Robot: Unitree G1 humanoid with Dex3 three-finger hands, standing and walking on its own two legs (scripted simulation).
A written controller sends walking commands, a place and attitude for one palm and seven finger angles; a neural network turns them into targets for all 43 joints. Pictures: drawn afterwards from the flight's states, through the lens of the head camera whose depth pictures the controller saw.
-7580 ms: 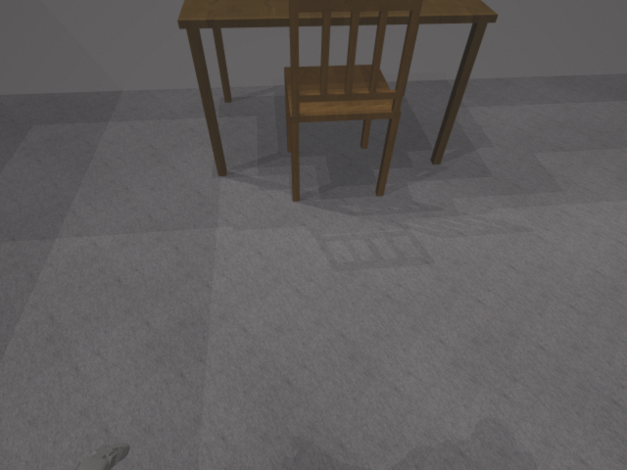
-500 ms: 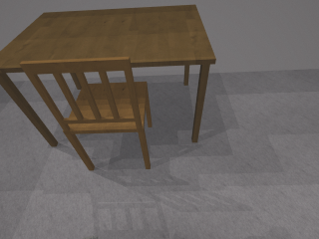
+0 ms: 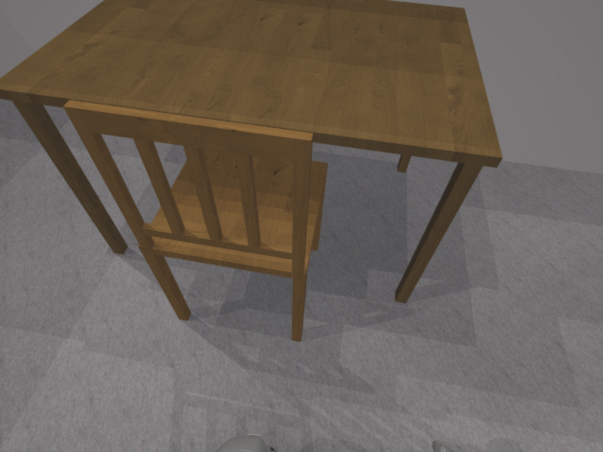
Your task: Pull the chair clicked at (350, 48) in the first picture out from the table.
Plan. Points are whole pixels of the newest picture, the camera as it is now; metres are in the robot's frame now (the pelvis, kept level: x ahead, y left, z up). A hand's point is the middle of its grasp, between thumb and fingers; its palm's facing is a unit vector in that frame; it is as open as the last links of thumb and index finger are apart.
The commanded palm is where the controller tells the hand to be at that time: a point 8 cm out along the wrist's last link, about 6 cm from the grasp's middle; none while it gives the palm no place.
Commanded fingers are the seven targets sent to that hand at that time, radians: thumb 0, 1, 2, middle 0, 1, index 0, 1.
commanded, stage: take the last steps up to it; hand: left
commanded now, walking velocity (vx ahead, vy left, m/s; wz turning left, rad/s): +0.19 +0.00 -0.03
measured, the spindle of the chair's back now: (205, 197) +0.56 +0.28 -0.09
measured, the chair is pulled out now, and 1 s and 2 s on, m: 0.00 0.00 0.00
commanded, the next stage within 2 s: come to a stop and stand still in 0.12 s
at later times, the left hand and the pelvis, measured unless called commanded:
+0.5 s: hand (211, 380) +0.23 +0.18 -0.16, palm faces -0.03 -0.97 -0.24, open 7.4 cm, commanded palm none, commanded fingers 0.00 0.90 0.90 -0.20 -0.30 -0.20 -0.30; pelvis +0.13 +0.00 +0.00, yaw -1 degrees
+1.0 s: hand out of the picture +0.09 +0.25 -0.17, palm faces +0.08 -0.97 -0.21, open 7.4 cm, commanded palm none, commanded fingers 0.00 0.90 0.90 -0.20 -0.30 -0.20 -0.30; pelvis +0.07 +0.05 +0.01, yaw -1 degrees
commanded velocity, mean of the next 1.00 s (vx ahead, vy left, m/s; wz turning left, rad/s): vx -0.07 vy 0.01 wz -0.01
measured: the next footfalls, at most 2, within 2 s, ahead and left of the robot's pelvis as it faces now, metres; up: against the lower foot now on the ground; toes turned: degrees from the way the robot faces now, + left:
left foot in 0.02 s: +0.12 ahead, +0.10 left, +0.00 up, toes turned +6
right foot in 0.44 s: +0.21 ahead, -0.11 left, +0.00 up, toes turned -5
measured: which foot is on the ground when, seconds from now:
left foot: up 0.00-0.00, down 0.02-0.48, up 0.50-0.82, down 0.84-1.00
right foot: down 0.00-0.02, up 0.04-0.42, down 0.44-0.84, up 0.86-1.00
